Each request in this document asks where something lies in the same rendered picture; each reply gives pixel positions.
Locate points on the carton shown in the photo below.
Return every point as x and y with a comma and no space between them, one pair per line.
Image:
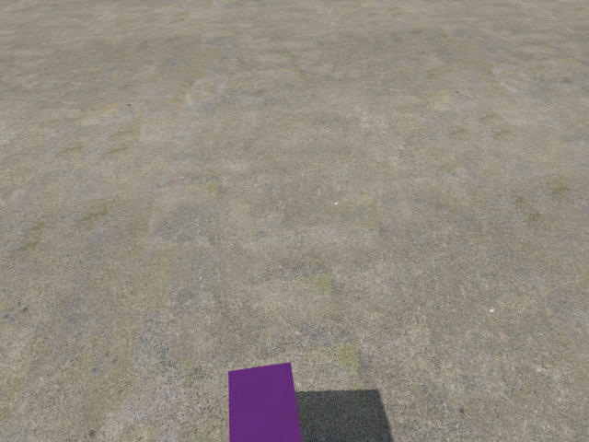
262,405

